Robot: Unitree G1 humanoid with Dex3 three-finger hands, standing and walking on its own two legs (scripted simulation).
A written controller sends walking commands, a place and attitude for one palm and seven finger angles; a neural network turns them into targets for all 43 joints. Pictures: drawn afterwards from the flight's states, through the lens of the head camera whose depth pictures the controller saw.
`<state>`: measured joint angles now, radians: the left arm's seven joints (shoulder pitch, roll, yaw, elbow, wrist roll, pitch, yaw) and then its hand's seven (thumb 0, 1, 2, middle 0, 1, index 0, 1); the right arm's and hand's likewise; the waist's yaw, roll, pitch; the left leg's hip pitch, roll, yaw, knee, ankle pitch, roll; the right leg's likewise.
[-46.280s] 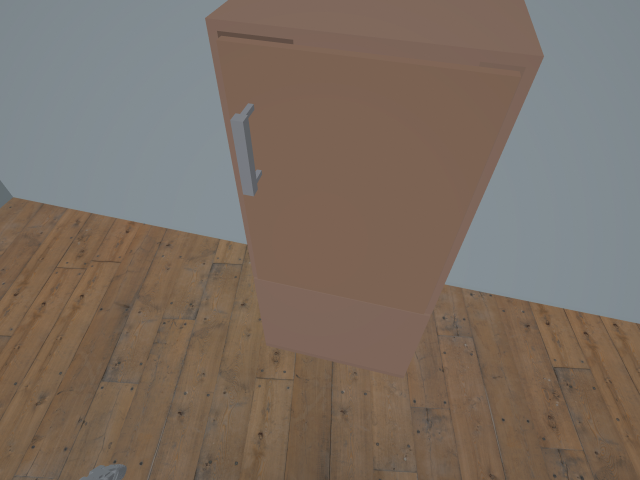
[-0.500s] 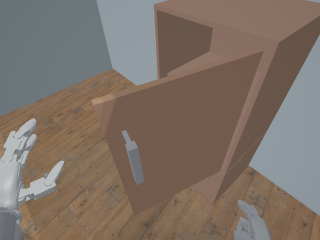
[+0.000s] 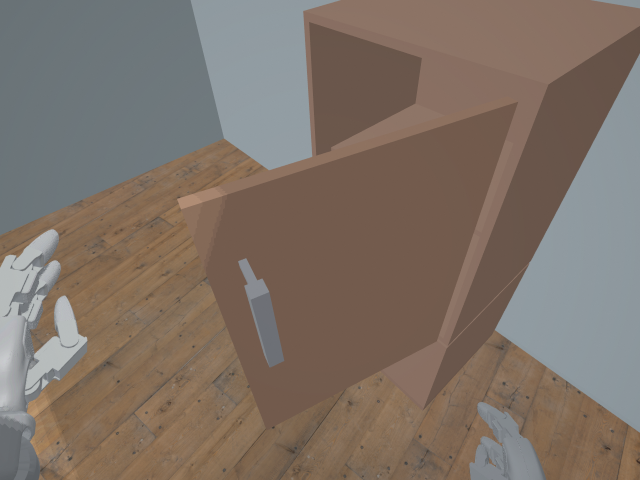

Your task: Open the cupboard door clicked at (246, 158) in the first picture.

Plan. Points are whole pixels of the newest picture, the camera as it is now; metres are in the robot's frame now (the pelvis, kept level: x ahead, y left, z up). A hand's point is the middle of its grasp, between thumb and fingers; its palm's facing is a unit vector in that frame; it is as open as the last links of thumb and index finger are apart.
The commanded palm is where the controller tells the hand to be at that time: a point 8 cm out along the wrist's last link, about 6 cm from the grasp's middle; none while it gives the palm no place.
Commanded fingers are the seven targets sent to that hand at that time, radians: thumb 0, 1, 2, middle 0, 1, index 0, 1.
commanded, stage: step back with the hand held close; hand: left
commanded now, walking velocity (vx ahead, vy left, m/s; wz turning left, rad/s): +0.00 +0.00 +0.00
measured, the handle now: (260, 314) +0.29 +0.12 +0.07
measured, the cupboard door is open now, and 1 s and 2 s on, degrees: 75 75 75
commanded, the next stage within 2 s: stop stepping back and stand still in 1.30 s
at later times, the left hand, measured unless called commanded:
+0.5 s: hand (60, 365) +0.16 +0.27 +0.15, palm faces +0.34 -0.77 -0.53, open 7.4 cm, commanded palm +0.10 +0.31 +0.17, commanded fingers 0.00 0.90 0.90 -0.20 -0.30 -0.20 -0.30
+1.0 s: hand out of the picture +0.09 +0.28 +0.17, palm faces +0.46 -0.73 -0.51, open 7.4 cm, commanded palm +0.02 +0.31 +0.17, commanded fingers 0.00 0.90 0.90 -0.20 -0.30 -0.20 -0.30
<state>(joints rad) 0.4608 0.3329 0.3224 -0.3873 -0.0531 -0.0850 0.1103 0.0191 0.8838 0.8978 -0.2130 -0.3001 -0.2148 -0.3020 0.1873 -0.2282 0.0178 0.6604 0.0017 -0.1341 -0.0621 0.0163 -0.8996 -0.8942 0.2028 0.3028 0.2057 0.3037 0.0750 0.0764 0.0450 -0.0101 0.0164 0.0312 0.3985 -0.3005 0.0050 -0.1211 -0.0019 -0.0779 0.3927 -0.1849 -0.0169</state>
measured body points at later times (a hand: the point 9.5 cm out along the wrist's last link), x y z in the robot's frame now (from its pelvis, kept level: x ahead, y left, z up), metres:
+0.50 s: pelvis -0.04 +0.02 -0.01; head -0.02 +0.01 +0.44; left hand +0.14 +0.31 +0.18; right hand +0.13 -0.23 -0.09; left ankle -0.05 +0.11 -0.74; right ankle +0.02 -0.11 -0.74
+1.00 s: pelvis -0.11 +0.01 -0.01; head -0.09 +0.02 +0.43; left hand +0.06 +0.31 +0.19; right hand +0.04 -0.22 -0.10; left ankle -0.05 +0.11 -0.74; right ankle -0.15 -0.11 -0.73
